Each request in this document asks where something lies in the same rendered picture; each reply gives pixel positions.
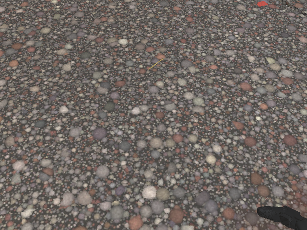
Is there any right robot hand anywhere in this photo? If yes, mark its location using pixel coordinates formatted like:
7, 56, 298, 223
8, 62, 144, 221
257, 205, 307, 230

